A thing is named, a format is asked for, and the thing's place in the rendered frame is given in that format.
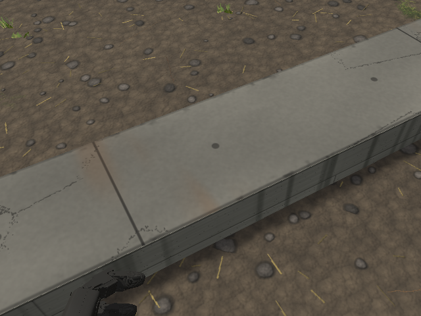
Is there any left robot hand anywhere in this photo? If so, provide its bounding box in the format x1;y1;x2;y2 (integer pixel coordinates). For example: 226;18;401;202
62;268;145;316

